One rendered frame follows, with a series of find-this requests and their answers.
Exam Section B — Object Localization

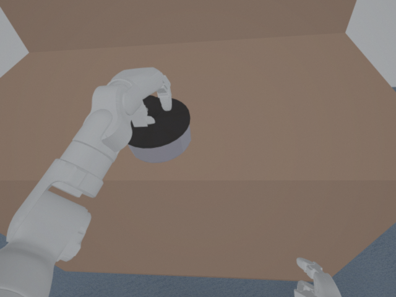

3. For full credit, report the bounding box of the left robot forearm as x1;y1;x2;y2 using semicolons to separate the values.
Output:
6;77;142;242

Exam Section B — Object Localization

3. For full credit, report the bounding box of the robot right hand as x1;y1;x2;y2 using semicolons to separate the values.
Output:
294;257;342;297

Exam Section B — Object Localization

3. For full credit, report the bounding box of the table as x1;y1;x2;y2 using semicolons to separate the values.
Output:
0;0;396;282

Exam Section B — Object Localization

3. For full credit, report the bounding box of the robot left upper arm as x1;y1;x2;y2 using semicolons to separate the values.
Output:
0;190;91;297

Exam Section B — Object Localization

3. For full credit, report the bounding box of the pot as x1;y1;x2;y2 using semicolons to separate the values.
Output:
128;125;191;163

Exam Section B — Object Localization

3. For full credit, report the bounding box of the robot left hand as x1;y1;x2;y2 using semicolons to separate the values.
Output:
111;67;172;127

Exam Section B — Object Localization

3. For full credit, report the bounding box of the knob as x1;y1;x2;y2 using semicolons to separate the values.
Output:
143;95;161;118

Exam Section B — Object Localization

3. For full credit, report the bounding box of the lid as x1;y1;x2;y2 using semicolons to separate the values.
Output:
128;97;190;149

